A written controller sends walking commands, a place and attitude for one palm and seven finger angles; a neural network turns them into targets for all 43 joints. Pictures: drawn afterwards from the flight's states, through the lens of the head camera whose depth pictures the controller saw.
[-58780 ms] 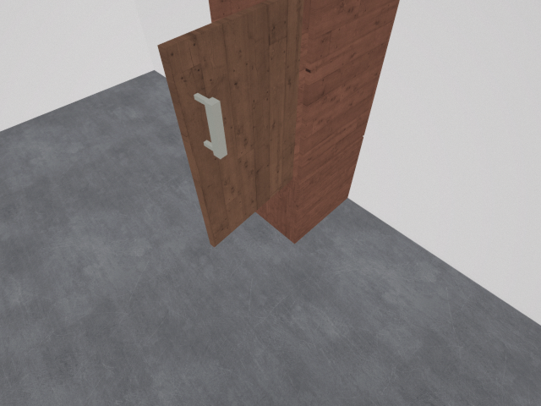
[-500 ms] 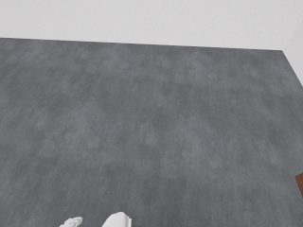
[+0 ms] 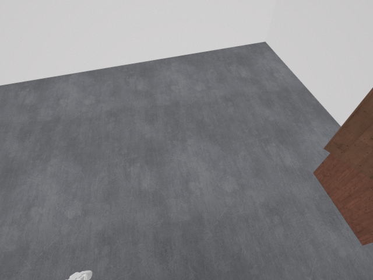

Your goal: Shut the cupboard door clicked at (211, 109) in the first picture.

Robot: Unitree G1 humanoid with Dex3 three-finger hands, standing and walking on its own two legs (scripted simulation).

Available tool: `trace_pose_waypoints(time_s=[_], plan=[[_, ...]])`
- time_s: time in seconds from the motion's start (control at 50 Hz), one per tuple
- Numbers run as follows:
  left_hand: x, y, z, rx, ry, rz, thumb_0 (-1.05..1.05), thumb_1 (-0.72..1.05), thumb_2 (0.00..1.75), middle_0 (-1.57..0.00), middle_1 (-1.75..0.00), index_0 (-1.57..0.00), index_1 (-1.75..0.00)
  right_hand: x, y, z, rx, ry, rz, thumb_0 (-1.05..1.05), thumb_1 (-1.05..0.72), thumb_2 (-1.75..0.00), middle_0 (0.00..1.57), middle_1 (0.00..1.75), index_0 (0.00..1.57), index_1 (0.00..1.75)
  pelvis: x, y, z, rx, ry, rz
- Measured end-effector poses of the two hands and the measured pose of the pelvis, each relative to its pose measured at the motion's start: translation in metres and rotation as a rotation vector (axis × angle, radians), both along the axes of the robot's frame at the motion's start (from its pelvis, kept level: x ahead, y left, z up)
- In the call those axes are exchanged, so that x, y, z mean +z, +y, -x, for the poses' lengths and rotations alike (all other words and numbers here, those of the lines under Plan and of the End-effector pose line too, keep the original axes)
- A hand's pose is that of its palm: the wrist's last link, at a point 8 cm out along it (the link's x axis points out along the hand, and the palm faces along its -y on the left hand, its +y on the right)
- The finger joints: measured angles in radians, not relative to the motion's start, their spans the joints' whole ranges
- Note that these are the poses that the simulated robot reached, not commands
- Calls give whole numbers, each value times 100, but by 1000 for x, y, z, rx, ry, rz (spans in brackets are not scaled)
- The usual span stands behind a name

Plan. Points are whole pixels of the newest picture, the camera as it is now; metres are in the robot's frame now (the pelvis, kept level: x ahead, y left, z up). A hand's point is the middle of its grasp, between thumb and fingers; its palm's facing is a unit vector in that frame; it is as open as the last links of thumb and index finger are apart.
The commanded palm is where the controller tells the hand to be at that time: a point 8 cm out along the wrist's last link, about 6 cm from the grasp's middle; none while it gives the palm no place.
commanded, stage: turn to face it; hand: left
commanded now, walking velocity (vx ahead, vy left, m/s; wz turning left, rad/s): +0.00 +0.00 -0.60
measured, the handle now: out of the picture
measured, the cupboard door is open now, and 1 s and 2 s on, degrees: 27 27 27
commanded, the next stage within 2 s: take the last steps up to it in 1.32 s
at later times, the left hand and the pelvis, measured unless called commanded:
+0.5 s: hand (112, 277) +0.15 +0.20 -0.17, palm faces -0.22 -0.95 -0.21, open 7.4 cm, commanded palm none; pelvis +0.03 +0.02 +0.00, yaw -17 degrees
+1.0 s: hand (157, 243) +0.22 +0.09 -0.14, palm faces -0.54 -0.80 -0.27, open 7.4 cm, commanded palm none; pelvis +0.03 -0.02 +0.01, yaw -34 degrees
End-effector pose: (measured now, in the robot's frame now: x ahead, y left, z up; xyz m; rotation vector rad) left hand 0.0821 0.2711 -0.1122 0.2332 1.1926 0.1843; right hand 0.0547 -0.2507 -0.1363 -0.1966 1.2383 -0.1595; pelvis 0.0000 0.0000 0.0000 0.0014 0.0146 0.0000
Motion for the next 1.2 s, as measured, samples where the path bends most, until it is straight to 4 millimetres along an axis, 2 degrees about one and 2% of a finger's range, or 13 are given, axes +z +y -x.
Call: trace_pose_waypoints(time_s=[0.04, 0.08, 0.24, 0.34, 0.44, 0.54, 0.64, 0.72, 0.8, 0.84, 0.88, 1.04, 1.2], plan=[[1, -12, -9, -28, -14, -15, 1, 91, 90, -19, -30, -19, -30, -8, -14, 8, -36, 29, 1, 0, -90, -90, 20, 30, 20, 30, -3, -6, 0, -21, -1, 6], [6, -23, -12, -45, -14, -18, 1, 91, 90, -19, -30, -20, -30, -7, -23, 12, -62, 50, 8, 0, -90, -90, 20, 30, 20, 30, 1, -9, -1, -35, 0, 2], [6, -48, -20, -114, 42, 20, 0, 91, 90, -20, -30, -20, -30, 20, -36, -2, -124, -22, 25, 1, -91, -90, 20, 30, 20, 30, 17, -17, -8, -124, 13, -20], [-3, -46, -31, -149, 57, 48, 1, 91, 90, -20, -30, -20, -30, 30, -30, -17, -154, -74, 47, 0, -91, -90, 20, 30, 20, 30, 16, -8, -16, -176, 14, -10], [-22, -29, -52, -184, 70, 66, 1, 91, 90, -20, -30, -20, -30, 33, -14, -26, -186, -139, 84, 0, -91, -90, 20, 30, 20, 30, 5, 10, -27, -238, 24, 15], [-21, -19, -81, -257, 74, 56, 1, 91, 90, -20, -30, -20, -30, 39, 3, -5, -228, -122, 90, 0, -90, -90, 20, 30, 20, 30, 9, 16, -29, -320, 5, 13], [-7, -27, -113, -338, 56, 40, 1, 91, 90, -19, -30, -20, -30, 37, 9, 31, -315, -67, 70, 0, -90, -90, 20, 30, 20, 30, 16, 15, -31, -386, 6, 33], [1, -50, -138, -422, 30, 21, 1, 91, 90, -19, -30, -19, -30, 26, 6, 67, -407, -22, 43, 0, -90, -90, 20, 30, 20, 30, 14, 7, -30, -444, 3, 32], [3, -86, -161, -515, -26, 1, 1, 91, 90, -19, -30, -19, -30, 4, -6, 106, -501, 22, 11, 0, -90, -90, 20, 30, 20, 30, 2, -10, -28, -497, -3, 13], [3, -102, -166, -550, -56, -9, 1, 91, 90, -19, -30, -19, -30, -7, -14, 123, -542, 50, 3, 0, -90, -90, 20, 30, 20, 30, -3, -16, -26, -523, -4, 16], [8, -115, -165, -574, -60, -10, 0, 91, 90, -19, -30, -20, -30, -6, -19, 132, -572, 72, 5, 0, -90, -90, 20, 30, 20, 30, 0, -18, -26, -536, -5, 14], [7, -137, -155, -633, 2, 23, 0, 91, 90, -20, -30, -20, -30, 20, -28, 124, -627, -2, 34, 1, -91, -90, 20, 30, 20, 30, 15, -23, -27, -612, -5, -10], [-18, -130, -168, -657, 42, 79, 1, 91, 90, -20, -30, -20, -30, 31, -12, 101, -659, -65, 94, 0, -91, -90, 20, 30, 20, 30, 8, -7, -48, -670, 1, 21]])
